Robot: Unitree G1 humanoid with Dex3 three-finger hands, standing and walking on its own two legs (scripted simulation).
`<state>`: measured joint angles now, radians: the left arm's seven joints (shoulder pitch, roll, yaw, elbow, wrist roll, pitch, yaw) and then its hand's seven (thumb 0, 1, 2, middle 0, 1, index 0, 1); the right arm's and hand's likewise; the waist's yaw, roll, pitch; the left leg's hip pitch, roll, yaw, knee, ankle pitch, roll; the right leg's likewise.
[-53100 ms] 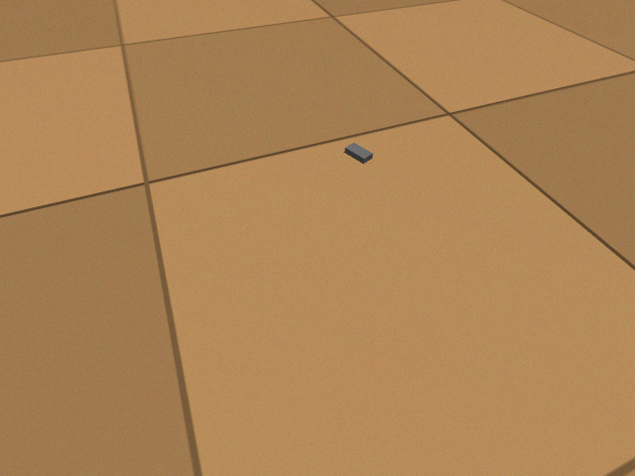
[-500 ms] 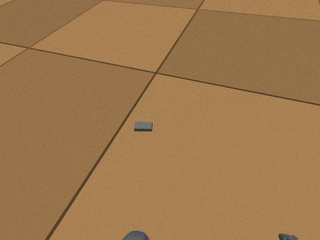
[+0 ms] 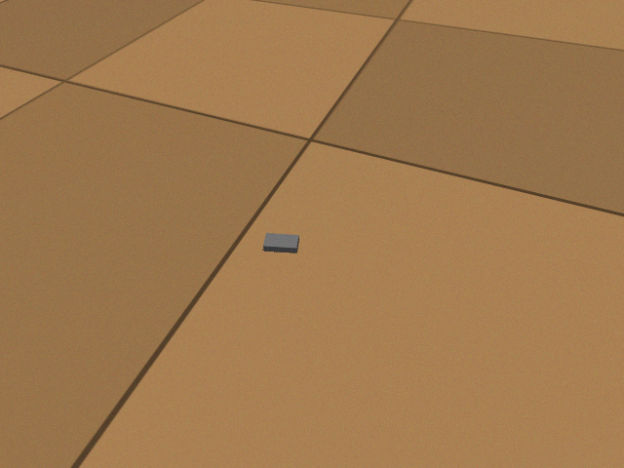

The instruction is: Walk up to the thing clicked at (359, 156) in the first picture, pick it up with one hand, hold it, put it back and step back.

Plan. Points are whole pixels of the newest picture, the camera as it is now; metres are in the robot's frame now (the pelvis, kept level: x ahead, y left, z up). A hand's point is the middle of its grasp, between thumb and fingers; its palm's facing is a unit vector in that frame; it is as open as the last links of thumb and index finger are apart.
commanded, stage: step back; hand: left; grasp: from above
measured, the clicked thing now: (281, 242) +1.07 +0.14 -0.74
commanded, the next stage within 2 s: stand in 0.48 s
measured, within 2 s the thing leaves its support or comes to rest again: neither
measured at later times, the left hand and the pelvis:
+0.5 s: hand out of the picture +0.11 +0.31 -0.15, palm faces +0.03 -0.93 -0.37, open 7.4 cm; pelvis +0.03 +0.04 +0.00, yaw +1 degrees
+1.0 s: hand out of the picture +0.10 +0.29 -0.13, palm faces -0.01 -0.94 -0.34, open 7.4 cm; pelvis +0.03 +0.03 +0.02, yaw +0 degrees
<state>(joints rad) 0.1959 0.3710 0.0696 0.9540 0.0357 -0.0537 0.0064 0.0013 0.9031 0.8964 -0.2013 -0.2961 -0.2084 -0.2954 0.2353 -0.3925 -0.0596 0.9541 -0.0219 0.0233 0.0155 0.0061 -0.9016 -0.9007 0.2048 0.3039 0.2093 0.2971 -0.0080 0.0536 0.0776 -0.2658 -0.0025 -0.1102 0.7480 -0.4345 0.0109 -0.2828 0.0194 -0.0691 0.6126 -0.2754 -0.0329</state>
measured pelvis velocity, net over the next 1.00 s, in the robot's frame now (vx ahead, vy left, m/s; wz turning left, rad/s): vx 0.03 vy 0.03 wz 0.01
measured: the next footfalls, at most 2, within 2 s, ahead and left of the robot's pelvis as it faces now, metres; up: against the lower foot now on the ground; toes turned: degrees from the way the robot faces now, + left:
left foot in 0.28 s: +0.10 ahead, +0.17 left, +0.00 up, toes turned +1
